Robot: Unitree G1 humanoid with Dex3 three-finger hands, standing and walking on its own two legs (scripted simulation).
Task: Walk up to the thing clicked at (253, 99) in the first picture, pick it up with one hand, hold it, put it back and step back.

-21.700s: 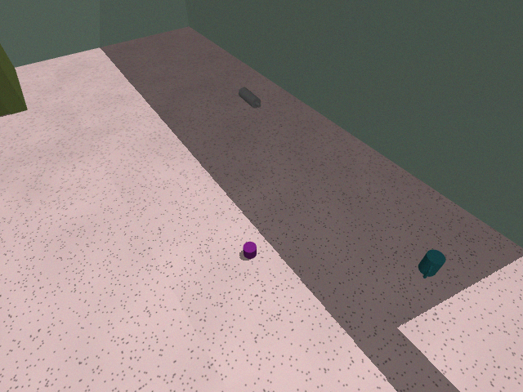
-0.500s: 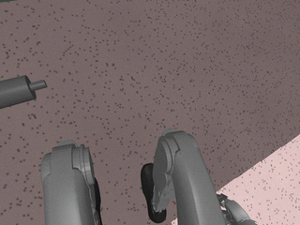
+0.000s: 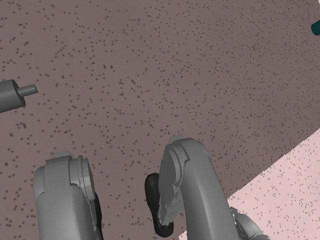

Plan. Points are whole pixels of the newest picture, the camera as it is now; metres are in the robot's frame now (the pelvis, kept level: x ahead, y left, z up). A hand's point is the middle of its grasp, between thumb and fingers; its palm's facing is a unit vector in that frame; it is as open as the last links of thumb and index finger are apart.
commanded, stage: rise first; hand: left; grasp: from above
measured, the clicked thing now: out of the picture +0.46 +0.39 -0.28
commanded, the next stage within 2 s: none
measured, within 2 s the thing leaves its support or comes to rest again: neither
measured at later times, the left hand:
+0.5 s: hand out of the picture +0.40 +0.44 -0.18, palm faces -0.38 -0.20 -0.90, open 14.2 cm
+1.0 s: hand out of the picture +0.40 +0.45 -0.17, palm faces -0.37 -0.21 -0.90, open 14.2 cm
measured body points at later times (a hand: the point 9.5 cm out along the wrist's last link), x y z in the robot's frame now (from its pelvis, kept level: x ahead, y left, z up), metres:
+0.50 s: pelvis +0.00 +0.00 -0.01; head +0.25 +0.13 +0.34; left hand +0.41 +0.45 -0.13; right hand +0.09 -0.27 -0.09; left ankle +0.07 +0.11 -0.28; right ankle +0.10 -0.11 -0.28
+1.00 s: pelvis -0.01 +0.00 -0.01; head +0.24 +0.13 +0.35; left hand +0.41 +0.46 -0.12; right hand +0.09 -0.27 -0.09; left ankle +0.07 +0.11 -0.28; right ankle +0.10 -0.11 -0.28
